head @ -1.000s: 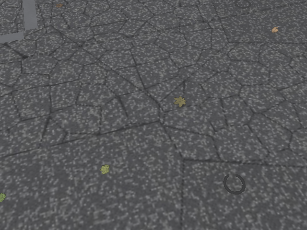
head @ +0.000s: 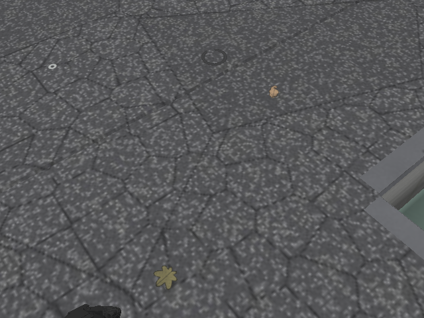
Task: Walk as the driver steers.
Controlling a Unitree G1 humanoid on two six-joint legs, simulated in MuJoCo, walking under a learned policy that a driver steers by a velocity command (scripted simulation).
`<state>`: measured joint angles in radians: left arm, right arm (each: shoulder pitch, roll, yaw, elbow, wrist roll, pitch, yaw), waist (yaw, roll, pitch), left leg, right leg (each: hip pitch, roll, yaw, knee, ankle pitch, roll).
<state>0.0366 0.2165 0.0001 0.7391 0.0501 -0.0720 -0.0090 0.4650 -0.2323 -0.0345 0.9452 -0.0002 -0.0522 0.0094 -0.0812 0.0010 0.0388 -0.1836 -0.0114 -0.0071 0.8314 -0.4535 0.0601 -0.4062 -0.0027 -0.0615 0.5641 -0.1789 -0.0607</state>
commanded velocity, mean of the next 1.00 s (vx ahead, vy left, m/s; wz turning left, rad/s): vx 0.50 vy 0.00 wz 0.23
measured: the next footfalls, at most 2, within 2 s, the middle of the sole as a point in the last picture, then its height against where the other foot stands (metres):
left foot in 0.46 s outside the picture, level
right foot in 1.04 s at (180, 250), level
